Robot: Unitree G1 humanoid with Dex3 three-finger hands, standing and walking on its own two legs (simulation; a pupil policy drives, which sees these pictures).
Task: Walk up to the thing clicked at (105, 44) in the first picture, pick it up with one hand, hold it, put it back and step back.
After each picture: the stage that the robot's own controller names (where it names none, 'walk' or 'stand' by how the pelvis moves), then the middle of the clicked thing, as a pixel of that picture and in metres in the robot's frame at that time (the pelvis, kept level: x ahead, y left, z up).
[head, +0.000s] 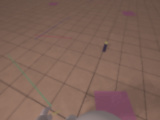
stand; (105, 47) +1.54 -0.34 -0.65
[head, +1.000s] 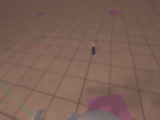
walk; (93, 49) +1.44 +0.04 -0.62
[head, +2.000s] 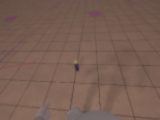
walk; (76, 66) +0.92 +0.28 -0.64
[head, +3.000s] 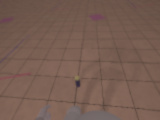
walk; (77, 81) +0.62 +0.21 -0.65
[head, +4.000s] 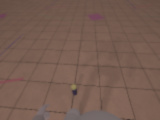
stand; (74, 90) +0.46 +0.21 -0.64
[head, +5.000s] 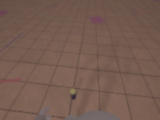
stand; (73, 94) +0.43 +0.17 -0.66
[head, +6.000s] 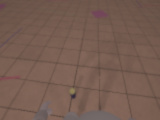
stand; (72, 93) +0.38 +0.18 -0.65
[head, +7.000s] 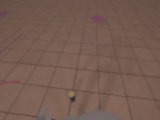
stand; (72, 97) +0.38 +0.20 -0.65
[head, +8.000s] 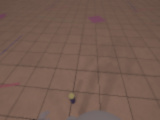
stand; (72, 98) +0.36 +0.20 -0.65
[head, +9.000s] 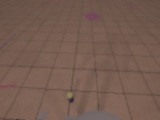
stand; (70, 97) +0.35 +0.22 -0.65
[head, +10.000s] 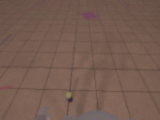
stand; (69, 97) +0.34 +0.22 -0.65
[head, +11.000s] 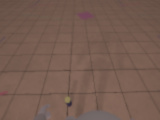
stand; (68, 101) +0.29 +0.22 -0.64
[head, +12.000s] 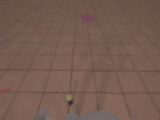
stand; (69, 100) +0.33 +0.21 -0.65
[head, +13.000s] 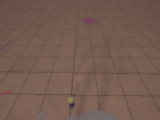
stand; (71, 102) +0.33 +0.19 -0.66
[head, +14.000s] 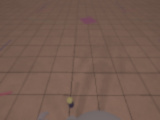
stand; (70, 102) +0.32 +0.21 -0.66
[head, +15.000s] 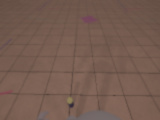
stand; (70, 102) +0.31 +0.21 -0.66
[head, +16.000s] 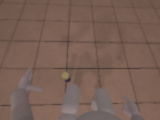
go down; (66, 77) +0.36 +0.21 -0.43
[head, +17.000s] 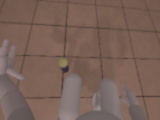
go down; (64, 66) +0.39 +0.23 -0.27
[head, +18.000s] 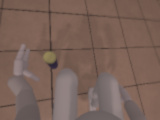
close in; (52, 61) +0.38 +0.26 -0.19
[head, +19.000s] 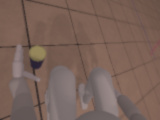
close; (37, 59) +0.37 +0.27 -0.15
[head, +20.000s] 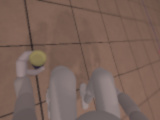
lift; (38, 61) +0.35 +0.28 -0.15
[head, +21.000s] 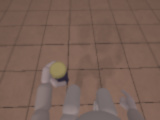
lift; (61, 76) +0.30 +0.18 +0.01
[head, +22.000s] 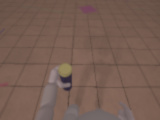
hold; (66, 79) +0.29 +0.16 +0.02
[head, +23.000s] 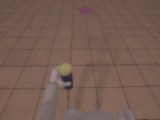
hold; (67, 78) +0.30 +0.16 +0.01
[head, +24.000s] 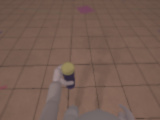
crouch; (69, 77) +0.32 +0.14 +0.00
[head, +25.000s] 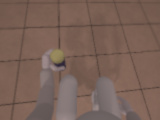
crouch; (59, 62) +0.39 +0.20 -0.07
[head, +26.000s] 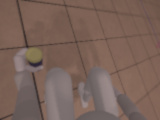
lower; (35, 61) +0.38 +0.26 -0.16
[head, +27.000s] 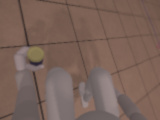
lower; (36, 60) +0.37 +0.27 -0.16
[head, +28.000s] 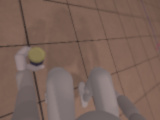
lower; (36, 60) +0.37 +0.27 -0.16
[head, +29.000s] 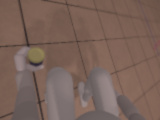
lower; (36, 60) +0.37 +0.27 -0.16
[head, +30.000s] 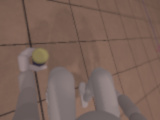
draw back; (39, 60) +0.36 +0.26 -0.16
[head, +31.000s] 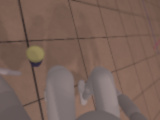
rise; (35, 58) +0.36 +0.27 -0.16
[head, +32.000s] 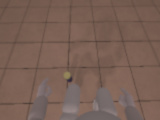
stand; (68, 77) +0.37 +0.21 -0.43
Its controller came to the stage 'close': yes
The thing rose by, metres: 0.67
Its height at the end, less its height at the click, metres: +0.00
